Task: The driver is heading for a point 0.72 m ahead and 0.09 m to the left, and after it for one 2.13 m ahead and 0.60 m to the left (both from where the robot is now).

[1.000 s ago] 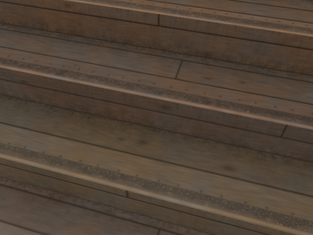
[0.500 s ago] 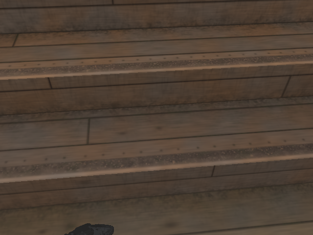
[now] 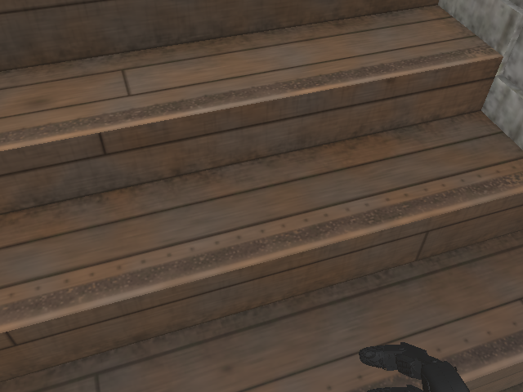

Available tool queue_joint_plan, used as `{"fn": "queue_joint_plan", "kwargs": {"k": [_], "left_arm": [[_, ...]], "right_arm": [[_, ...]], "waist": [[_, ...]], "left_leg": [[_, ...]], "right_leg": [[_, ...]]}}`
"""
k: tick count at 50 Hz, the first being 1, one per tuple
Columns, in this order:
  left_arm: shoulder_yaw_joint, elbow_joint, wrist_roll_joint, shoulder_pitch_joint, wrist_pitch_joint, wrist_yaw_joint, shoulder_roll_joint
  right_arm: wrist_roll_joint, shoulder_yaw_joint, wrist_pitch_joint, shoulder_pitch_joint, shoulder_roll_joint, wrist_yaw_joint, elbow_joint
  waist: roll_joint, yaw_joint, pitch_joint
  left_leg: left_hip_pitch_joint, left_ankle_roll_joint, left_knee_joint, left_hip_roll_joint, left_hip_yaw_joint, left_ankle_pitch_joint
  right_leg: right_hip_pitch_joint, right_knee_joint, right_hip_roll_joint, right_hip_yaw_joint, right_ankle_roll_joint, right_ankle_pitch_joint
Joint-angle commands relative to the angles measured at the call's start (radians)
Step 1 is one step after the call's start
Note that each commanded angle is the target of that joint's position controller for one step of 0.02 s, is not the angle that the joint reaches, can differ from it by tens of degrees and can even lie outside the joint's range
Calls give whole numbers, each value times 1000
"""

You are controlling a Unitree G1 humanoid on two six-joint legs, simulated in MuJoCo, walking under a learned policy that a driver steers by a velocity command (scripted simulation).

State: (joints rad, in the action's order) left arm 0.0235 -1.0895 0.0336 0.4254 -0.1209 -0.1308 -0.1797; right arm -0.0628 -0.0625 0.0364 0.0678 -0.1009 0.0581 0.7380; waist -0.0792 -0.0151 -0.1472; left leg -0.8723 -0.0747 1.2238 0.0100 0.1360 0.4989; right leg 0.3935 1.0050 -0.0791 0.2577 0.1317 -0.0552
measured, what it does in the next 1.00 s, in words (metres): climbs: right foot 0.16 m higher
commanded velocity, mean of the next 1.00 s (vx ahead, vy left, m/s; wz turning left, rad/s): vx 0.49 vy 0.00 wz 0.09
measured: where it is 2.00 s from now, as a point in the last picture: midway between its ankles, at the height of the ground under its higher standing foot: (270, 233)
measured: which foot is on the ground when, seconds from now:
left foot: down 0.00-0.54, up 0.56-1.00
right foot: up 0.00-0.50, down 0.52-1.00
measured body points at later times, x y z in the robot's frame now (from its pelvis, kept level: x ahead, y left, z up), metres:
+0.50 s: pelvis +0.28 -0.01 +0.12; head +0.29 +0.00 +0.57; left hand +0.55 +0.10 +0.04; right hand +0.12 -0.15 -0.02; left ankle +0.08 +0.10 -0.62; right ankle +0.48 -0.12 -0.44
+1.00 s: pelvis +0.53 -0.03 +0.28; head +0.53 -0.02 +0.73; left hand +0.46 +0.12 +0.11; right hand +0.75 -0.17 +0.18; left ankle +0.64 +0.12 -0.18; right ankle +0.48 -0.12 -0.46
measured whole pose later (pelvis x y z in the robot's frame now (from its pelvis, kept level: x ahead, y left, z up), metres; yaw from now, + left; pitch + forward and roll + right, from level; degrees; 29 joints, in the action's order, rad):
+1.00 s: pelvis +0.53 -0.03 +0.28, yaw +8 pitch +5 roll -1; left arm -0.06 -1.13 0.15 0.43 -0.09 -0.08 -0.06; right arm -0.03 -0.04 -0.02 -0.01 -0.09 0.08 0.89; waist -0.01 -0.03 -0.11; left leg -1.37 -0.25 1.90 -0.11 -0.03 0.05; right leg 0.13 0.35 0.04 -0.33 0.02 -0.29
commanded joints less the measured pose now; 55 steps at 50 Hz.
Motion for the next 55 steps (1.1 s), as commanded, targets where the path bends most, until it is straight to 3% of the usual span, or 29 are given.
{"fn": "queue_joint_plan", "kwargs": {"k": [1, 2, 4, 6, 8, 11, 14, 19, 20, 21, 23, 25, 26, 27, 28, 29, 30, 31, 32, 33, 35, 38, 42, 44, 48, 50, 51, 52, 55], "left_arm": [[24, 25, -36, -69, 11, 20, -33], [27, 43, -23, -111, 12, 42, -56], [-8, 87, -9, -132, 33, 63, 17], [-26, 113, -3, -167, 53, 60, 40], [-36, 144, -7, -235, 52, 51, 28], [-43, 147, 3, -285, 72, 29, 2], [-64, 237, -10, -433, 69, 77, -9], [-96, 394, -7, -704, 124, 84, 11], [-103, 436, 19, -804, 149, 68, 35], [-97, 480, -28, -709, 116, 102, 68], [-99, 449, -54, -582, 110, 117, 87], [-49, 386, -68, -320, 93, 131, 35], [-14, 338, -52, -151, 80, 135, -12], [17, 286, -27, -65, 77, 145, -75], [65, 279, -6, 0, 85, 142, -201], [8, 224, 80, 96, 138, 73, -147], [35, 155, 52, 34, 120, 76, -173], [27, 106, 22, -36, 106, 72, -133], [-3, 115, 12, -153, 91, 65, -14], [-31, 97, 40, -242, 84, 60, 74], [-45, 92, 55, -339, 64, 58, 116], [-41, 80, 54, -296, 30, 83, 76], [-56, -33, 95, -29, 34, 78, 39], [-60, -42, 114, 38, 29, 73, 18], [-80, -55, 136, 149, 18, 62, 50], [-69, 1, 83, 19, 26, 36, 6], [-64, 33, 46, -11, 5, 38, -22], [-58, 15, 39, 42, -7, 42, -78], [-4, 65, 22, -4, -32, 67, -199]], "right_arm": [[4, 102, 27, -413, -248, -24, 162], [11, 80, 25, -357, -117, -20, 199], [13, 42, 25, -265, 24, -28, 252], [16, 38, 40, -256, 41, -29, 294], [-22, 53, 55, -246, -6, -8, 276], [-51, 57, 52, -442, -63, -7, 338], [-81, 31, 49, -593, -25, -6, 414], [-97, 1, 60, -772, 6, 25, 479], [-74, -3, 59, -753, 17, 42, 463], [135, 43, 85, -707, -82, -83, 430], [130, 49, 94, -680, -131, -128, 424], [94, 79, 99, -714, -233, -107, 410], [89, 104, 107, -650, -275, -88, 383], [103, 100, 126, -709, -199, -69, 354], [98, 106, 131, -694, -150, -40, 308], [-16, 115, 75, -701, -106, 109, 444], [38, 142, 74, -589, -114, 132, 380], [35, 120, 86, -535, -71, 116, 362], [32, 103, 97, -493, -38, 88, 333], [46, 81, 86, -486, -14, 70, 323], [63, 71, 45, -469, 2, 54, 299], [68, 68, 28, -377, -22, 72, 269], [43, 51, 24, -197, -65, 36, 192], [53, 49, 14, -109, -73, 30, 140], [26, 33, -39, 44, -58, 11, 61], [30, 18, -76, 176, -34, 20, 7], [34, 22, -72, 149, -12, 38, 17], [37, 14, -80, 107, 14, 54, 23], [51, 64, -19, -48, -92, 25, 30]], "waist": [[253, 135, 103], [69, 93, 66], [32, -4, 44], [46, -48, 80], [41, -50, 87], [184, 16, 110], [93, 61, 158], [130, 108, 186], [152, 100, 174], [126, 63, 320], [114, 13, 252], [268, -97, 50], [358, -185, -36], [274, -174, -156], [43, -183, -212], [-70, -257, -233], [-21, -159, 51], [55, -105, 63], [156, -42, 36], [199, 17, 33], [181, 105, 74], [7, 112, 90], [49, 19, 124], [32, -1, 121], [10, -36, 117], [39, -11, 116], [-28, 22, 113], [-72, 39, 69], [-83, 90, 8]], "left_leg": [[594, -248, -772, -280, -925, 273], [566, -234, -751, -277, -784, 84], [492, -128, -762, -246, -610, -114], [487, -114, -804, -172, -377, -200], [398, -97, -873, -125, -213, -262], [484, -178, -930, -154, -269, -270], [836, -181, -924, -236, -341, -225], [827, -184, -1074, -258, -260, -339], [670, -197, -1151, -248, -179, -446], [584, -135, -1328, -259, -232, -420], [619, -93, -1265, -253, -73, -1007], [834, -97, -865, -273, -51, -1853], [877, -67, -637, -272, -49, -1848], [545, -48, -332, -204, -94, -1627], [355, -15, 87, -4, -117, -769], [206, -90, 625, 60, -513, -682], [12, -90, 768, 48, -480, -681], [-34, -124, 902, 48, -421, -666], [-73, -168, 938, 29, -426, -636], [-104, -206, 945, -9, -424, -692], [-146, -211, 903, -69, -373, -649], [-163, -214, 1072, -60, -264, -437], [-594, -259, 1154, -1, -326, -406], [-649, -258, 1044, -30, -276, -480], [-690, -189, 710, -131, -203, -540], [-394, -141, 370, -173, -56, -286], [-191, -110, 319, -128, 2, -187], [-64, -81, 314, -71, 32, -198], [90, -75, -146, 74, 38, -167]], "right_leg": [[777, 864, -17, 89, 52, 144], [774, 905, -13, 72, 82, 133], [802, 928, 28, 96, 122, 140], [900, 922, 37, 9, 127, 33], [817, 787, 64, -87, 124, 89], [971, 1121, 57, -179, 89, 4], [1342, 1079, 68, -59, 150, -40], [1277, 764, 206, -283, 121, 109], [1045, 644, 220, -395, 115, 112], [809, 600, 225, -418, 18, -238], [413, 383, 144, -512, 32, -326], [114, 175, -5, -545, 62, -404], [-42, 14, -3, -464, 70, -350], [-333, -15, 129, -112, 148, -445], [-392, -427, 382, 429, 249, -459], [-239, -690, 405, 757, 235, -798], [-46, -677, 400, 578, 144, -814], [20, -632, 409, 465, 176, -685], [34, -601, 415, 335, 184, -551], [89, -596, 430, 224, 126, -456], [182, -641, 402, -17, 39, -321], [192, -731, 314, -263, 50, -220], [-158, -707, 321, -298, 54, -223], [-238, -729, 314, -347, 52, -188], [-356, -823, 373, -373, 91, -55], [-225, -932, 400, -472, 110, 217], [-151, -911, 375, -552, 83, 481], [-169, -856, 404, -561, 112, 759], [-475, -616, 408, -575, 103, 1212]]}}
